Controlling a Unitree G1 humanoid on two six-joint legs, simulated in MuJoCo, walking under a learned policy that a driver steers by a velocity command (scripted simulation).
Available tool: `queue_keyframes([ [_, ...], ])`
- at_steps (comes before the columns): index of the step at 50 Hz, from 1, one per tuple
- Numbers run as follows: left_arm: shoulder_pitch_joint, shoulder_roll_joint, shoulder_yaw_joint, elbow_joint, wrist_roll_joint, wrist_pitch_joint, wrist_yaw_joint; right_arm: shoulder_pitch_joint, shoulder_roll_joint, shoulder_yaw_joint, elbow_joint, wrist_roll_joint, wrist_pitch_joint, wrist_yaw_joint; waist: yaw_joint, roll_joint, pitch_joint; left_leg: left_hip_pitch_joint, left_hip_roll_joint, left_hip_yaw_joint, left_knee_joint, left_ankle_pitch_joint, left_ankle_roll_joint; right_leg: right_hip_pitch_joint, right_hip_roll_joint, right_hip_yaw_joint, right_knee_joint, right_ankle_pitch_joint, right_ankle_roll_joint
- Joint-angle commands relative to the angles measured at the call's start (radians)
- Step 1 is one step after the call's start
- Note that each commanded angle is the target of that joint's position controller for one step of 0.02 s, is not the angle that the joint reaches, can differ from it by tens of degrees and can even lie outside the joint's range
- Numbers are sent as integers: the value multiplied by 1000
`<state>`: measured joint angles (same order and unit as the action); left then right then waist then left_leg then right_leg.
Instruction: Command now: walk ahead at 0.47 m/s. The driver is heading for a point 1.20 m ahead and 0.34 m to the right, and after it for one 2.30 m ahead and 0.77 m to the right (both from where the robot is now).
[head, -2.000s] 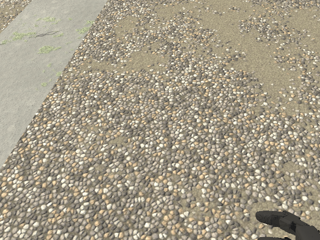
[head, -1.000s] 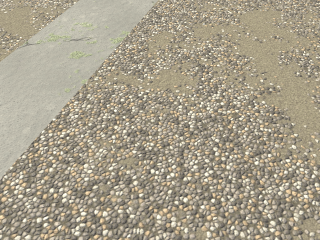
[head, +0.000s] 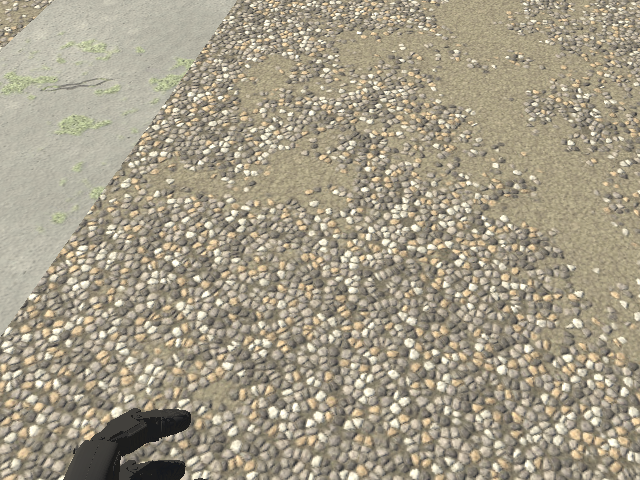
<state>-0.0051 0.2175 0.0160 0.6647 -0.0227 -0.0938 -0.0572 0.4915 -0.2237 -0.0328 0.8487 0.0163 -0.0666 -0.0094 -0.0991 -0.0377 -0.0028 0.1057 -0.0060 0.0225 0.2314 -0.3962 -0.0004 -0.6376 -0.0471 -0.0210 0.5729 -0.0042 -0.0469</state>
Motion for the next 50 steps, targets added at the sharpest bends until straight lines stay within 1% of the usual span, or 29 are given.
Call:
queue_keyframes([
  [1, 80, 150, 56, -50, 4, -14, 4, -48, -204, -54, -48, 0, 6, -8, 154, 166, -29, -45, 228, -76, 189, 940, 128, 234, 72, -51, -41, -65, -65],
  [2, 258, 196, 79, 0, 6, -6, 17, -58, -191, -48, -56, -6, 9, -10, 233, 157, -138, -154, 185, -42, 400, 961, 99, 495, 59, -36, -26, -46, -100],
  [3, 448, 290, 99, 35, 20, 4, 34, -43, -136, -28, -87, -31, 4, -12, 273, -17, -310, -403, 108, -3, 757, 565, 64, 835, -171, 233, 8, -25, -160],
  [4, 462, 312, 97, 48, 28, 0, 21, 127, 0, 9, -80, -14, -17, 2, 175, -322, -466, -737, -69, -111, 1076, -159, 13, 1092, -360, 750, -187, -311, -317],
  [5, 422, 212, 78, 38, 20, 4, 26, 36, -123, -20, -69, 10, -37, 7, 212, -197, -382, -854, -14, -187, 1181, -128, 24, 1022, -323, 776, -276, -431, -270],
  [6, 349, 176, 67, 36, 12, 7, 34, -98, -167, -32, -110, 25, -46, 10, 205, -110, -214, -904, 36, -139, 1180, -30, 31, 860, -292, 594, -281, -380, -226],
  [7, 277, 164, 59, 31, 15, 6, 33, -160, -158, -29, -127, 13, -50, 1, 165, 11, -134, -863, 89, -112, 1129, 69, 33, 691, -257, 481, -305, -265, -207],
  [8, 231, 147, 56, 30, 27, 0, 29, -178, -149, -33, -133, -3, -45, -4, 127, 26, -83, -814, 120, -107, 1076, 125, 32, 564, -215, 398, -333, -179, -200],
  [9, 210, 127, 51, 33, 39, -8, 26, -140, -135, -34, -126, -6, -31, -3, 87, -10, -77, -750, 146, -121, 1048, 155, 35, 487, -186, 340, -361, -136, -199],
  [10, 205, 116, 50, 41, 36, -16, 22, -119, -118, -33, -120, -3, -19, -4, 71, -29, -72, -721, 153, -118, 1023, 164, 31, 446, -169, 303, -390, -119, -207],
  [12, 221, 128, 52, 69, 27, -29, 22, -131, -101, -30, -126, -6, -1, -7, 55, -23, -36, -742, 161, -106, 969, 184, 17, 394, -161, 235, -424, -61, -221],
  [15, 272, 161, 60, 100, 25, -25, 36, -252, -98, -25, -166, -21, 0, -9, 80, 5, 9, -836, 173, -97, 821, 306, -10, 409, -157, 179, -445, 28, -222],
  [18, 315, 177, 60, 118, 14, -11, 46, -356, -85, -17, -189, -16, -11, 2, 118, 4, 23, -827, 152, -73, 605, 455, -6, 450, -128, 116, -442, 62, -184],
  [23, 422, 204, 63, 157, -1, 15, 51, -535, -78, -10, -246, -5, -34, 31, 188, 3, 59, -786, 88, -48, 366, 480, -10, 546, -147, 155, -382, 6, -174],
  [25, 430, 211, 66, 163, -3, 26, 58, -558, -92, -14, -262, -2, -46, 45, 181, -15, 54, -753, 68, -58, 308, 427, 2, 590, -172, 195, -329, 8, -164],
  [27, 413, 228, 74, 162, -1, 35, 64, -507, -125, -26, -252, -3, -56, 47, 142, -46, 27, -647, 45, -51, 263, 353, 22, 609, -183, 228, -266, 58, -142],
  [28, 391, 230, 74, 158, 0, 39, 65, -422, -147, -39, -230, -5, -60, 43, 90, -51, -16, -516, 21, -27, 225, 334, 42, 593, -155, 213, -178, 168, -122],
  [29, 385, 198, 63, 151, 8, 36, 64, -271, -199, -63, -192, -14, -64, 33, 22, -37, -125, -273, 51, -45, 245, 355, 80, 513, -93, 172, 4, 209, -89],
  [30, 374, 123, 38, 112, 33, 31, 64, -72, -282, -84, -171, -31, -60, 19, -47, 96, -309, 50, 270, -265, 286, 383, 147, 304, -4, 109, 341, -66, -43],
  [31, 529, 35, 13, 98, 5, 9, 55, -48, -323, -91, -152, -32, -49, 23, 31, 382, -438, 333, 466, -705, 174, 199, 301, -57, 114, 105, 646, -586, 8],
  [32, 472, 152, 43, 119, -22, 4, 57, -63, -213, -70, -164, -26, -42, 19, -12, 251, -367, 267, 436, -721, 102, 36, 271, -159, 55, 183, 757, -546, 11],
  [33, 364, 198, 59, 89, -27, 7, 59, -125, -163, -54, -167, -18, -41, 12, -12, 178, -220, 128, 399, -547, 86, 43, 222, -192, 12, 157, 767, -443, 9],
  [34, 315, 181, 60, 77, -17, 14, 64, -197, -140, -43, -166, -21, -41, 13, 23, 113, -140, -20, 355, -431, 54, 141, 201, -150, -29, 137, 737, -359, 14],
  [35, 302, 168, 64, 68, -4, 23, 64, -243, -116, -37, -162, -24, -43, 16, 54, 127, -78, -129, 319, -344, 18, 203, 195, -116, -54, 139, 690, -307, 19],
  [36, 323, 150, 67, 68, -6, 36, 60, -269, -103, -35, -155, -30, -49, 17, 86, 153, -52, -203, 291, -269, -19, 241, 183, -58, -76, 144, 662, -276, 22],
  [38, 334, 114, 65, 64, -11, 59, 58, -291, -106, -42, -139, -28, -59, 17, 111, 145, -20, -268, 276, -165, -65, 332, 186, -31, -79, 131, 638, -248, 31],
  [41, 279, 100, 65, 30, 1, 74, 59, -273, -141, -57, -110, -31, -61, 10, 112, 104, 14, -265, 283, -60, -86, 444, 196, -90, -85, 139, 544, -160, 48],
  [46, 126, 80, 53, -19, 5, 63, 26, -241, -190, -72, -79, -25, -43, -5, 61, 88, 48, -213, 267, 85, -89, 447, 166, -64, -74, 68, 256, 38, 37],
  [50, 23, 89, 52, -73, 2, 64, 6, -198, -226, -86, -52, -4, -22, -7, 30, 87, 85, -99, 305, 128, -57, 454, 145, -71, -63, 17, 132, -28, 1],
])
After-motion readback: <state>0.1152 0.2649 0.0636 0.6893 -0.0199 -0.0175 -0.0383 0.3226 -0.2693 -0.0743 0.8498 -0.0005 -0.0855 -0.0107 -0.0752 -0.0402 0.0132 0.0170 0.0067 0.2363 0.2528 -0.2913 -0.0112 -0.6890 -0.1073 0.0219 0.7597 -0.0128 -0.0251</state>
